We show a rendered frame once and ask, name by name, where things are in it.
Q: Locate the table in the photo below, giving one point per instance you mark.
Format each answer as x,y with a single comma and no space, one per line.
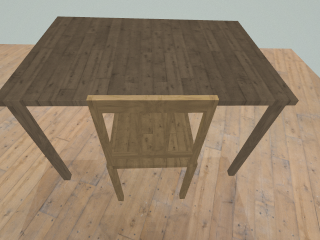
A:
81,56

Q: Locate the chair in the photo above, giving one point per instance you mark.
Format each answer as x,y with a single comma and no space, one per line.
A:
151,131

